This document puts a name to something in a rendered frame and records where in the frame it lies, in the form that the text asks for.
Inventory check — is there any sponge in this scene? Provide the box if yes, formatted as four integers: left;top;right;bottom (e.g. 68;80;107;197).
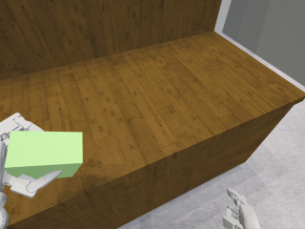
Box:
5;131;83;180

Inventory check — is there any right robot hand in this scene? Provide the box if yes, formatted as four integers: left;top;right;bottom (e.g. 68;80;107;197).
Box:
223;188;261;229

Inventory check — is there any table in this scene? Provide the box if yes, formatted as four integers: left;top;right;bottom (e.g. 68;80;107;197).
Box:
0;0;305;229

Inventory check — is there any left robot hand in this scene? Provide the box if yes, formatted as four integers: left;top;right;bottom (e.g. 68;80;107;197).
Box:
0;113;63;198

